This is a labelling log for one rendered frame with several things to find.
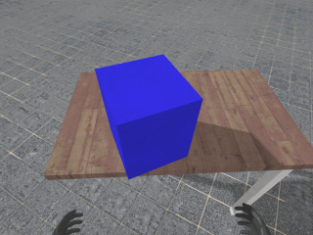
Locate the left robot hand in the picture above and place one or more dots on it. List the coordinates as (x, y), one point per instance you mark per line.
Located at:
(67, 222)

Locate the carton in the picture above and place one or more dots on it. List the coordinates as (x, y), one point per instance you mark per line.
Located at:
(152, 111)

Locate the table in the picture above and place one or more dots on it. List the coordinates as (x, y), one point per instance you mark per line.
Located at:
(242, 126)

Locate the right robot hand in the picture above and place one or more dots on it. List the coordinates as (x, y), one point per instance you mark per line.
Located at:
(256, 223)

